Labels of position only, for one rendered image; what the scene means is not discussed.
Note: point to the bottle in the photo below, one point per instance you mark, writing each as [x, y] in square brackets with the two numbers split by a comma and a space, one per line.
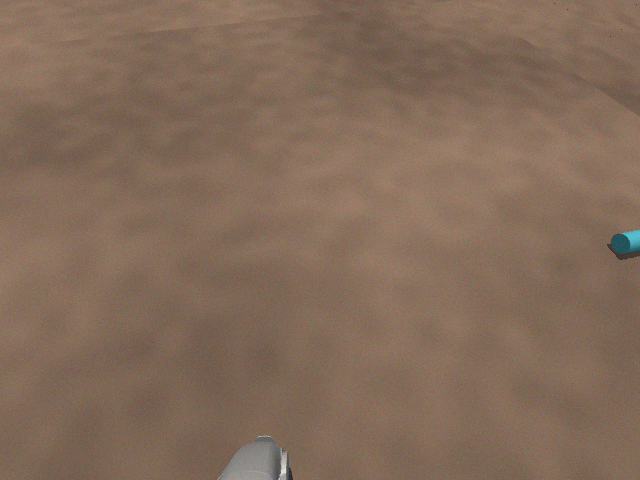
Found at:
[626, 242]

